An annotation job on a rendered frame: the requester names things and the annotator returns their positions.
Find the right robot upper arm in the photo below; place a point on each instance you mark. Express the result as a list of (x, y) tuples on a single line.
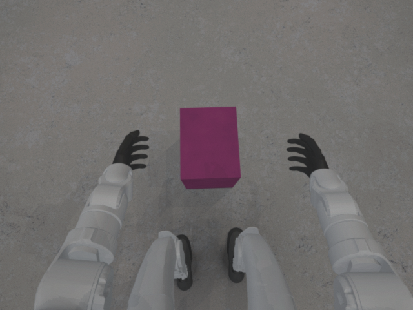
[(370, 291)]

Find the robot shin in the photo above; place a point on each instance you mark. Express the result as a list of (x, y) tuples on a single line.
[(183, 273), (249, 230)]

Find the left robot upper arm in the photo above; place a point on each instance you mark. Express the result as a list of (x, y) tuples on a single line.
[(77, 285)]

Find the robot left forearm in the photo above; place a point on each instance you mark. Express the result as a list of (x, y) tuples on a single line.
[(95, 235)]

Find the left robot hand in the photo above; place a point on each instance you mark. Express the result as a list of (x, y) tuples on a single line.
[(125, 150)]

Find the robot right forearm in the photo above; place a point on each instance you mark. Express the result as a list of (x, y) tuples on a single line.
[(351, 245)]

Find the right robot shin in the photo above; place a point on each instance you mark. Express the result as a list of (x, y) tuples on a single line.
[(249, 230)]

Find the left robot shin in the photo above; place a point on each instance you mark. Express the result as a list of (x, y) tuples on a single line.
[(183, 273)]

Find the carton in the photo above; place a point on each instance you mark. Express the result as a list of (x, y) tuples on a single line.
[(209, 147)]

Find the right robot hand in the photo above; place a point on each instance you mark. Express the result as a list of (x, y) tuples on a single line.
[(314, 159)]

